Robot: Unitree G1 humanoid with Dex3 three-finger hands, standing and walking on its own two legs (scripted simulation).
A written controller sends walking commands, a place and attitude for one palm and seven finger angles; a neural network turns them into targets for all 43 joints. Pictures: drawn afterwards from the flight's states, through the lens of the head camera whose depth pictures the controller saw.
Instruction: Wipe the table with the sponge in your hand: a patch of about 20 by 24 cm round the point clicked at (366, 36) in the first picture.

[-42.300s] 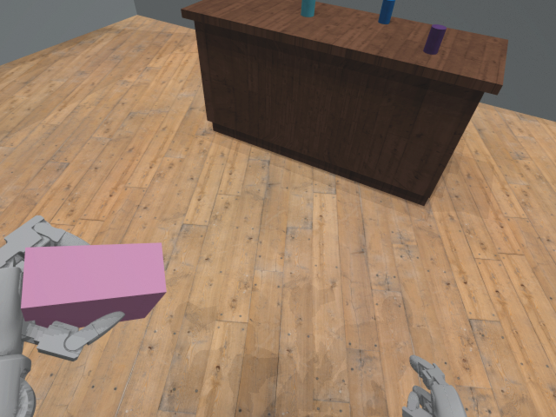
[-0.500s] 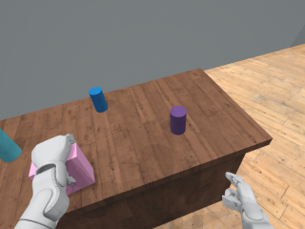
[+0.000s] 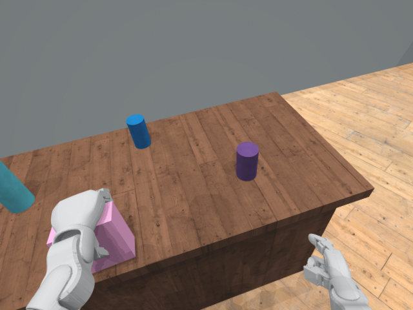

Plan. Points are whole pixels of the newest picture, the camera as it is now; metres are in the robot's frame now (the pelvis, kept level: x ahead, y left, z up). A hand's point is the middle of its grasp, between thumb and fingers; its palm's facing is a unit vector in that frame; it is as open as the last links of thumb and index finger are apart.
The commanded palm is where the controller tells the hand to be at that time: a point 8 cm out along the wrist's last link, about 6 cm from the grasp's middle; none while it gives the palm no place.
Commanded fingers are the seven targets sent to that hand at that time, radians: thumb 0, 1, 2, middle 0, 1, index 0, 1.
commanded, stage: move the sponge above the wiping area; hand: left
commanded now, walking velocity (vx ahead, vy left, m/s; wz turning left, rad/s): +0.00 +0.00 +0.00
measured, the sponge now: (100, 245) +0.22 +0.27 +0.00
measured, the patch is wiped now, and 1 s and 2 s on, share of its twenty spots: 0.00 0.00 0.00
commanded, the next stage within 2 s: lower the sponge onto the table in 1.22 s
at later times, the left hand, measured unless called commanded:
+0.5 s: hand (103, 229) +0.24 +0.25 +0.04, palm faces -0.10 -0.19 -0.98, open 9.8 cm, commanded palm +0.22 +0.26 +0.14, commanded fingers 0.00 0.10 1.30 -1.20 -1.60 -1.20 -1.60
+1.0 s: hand (108, 223) +0.24 +0.24 +0.06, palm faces -0.02 -0.14 -0.99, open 9.8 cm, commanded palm +0.22 +0.25 +0.14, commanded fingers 0.00 0.10 1.30 -1.20 -1.60 -1.20 -1.60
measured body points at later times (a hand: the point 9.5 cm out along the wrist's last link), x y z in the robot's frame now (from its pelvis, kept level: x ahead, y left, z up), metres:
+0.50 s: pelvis +0.00 +0.01 +0.00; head -0.01 -0.03 +0.45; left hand +0.24 +0.26 +0.10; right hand +0.26 -0.20 -0.08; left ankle +0.00 +0.10 -0.74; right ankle +0.00 -0.07 -0.74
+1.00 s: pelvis +0.00 +0.00 +0.00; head -0.02 -0.04 +0.45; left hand +0.24 +0.24 +0.11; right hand +0.26 -0.20 -0.07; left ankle +0.00 +0.10 -0.74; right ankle +0.00 -0.07 -0.74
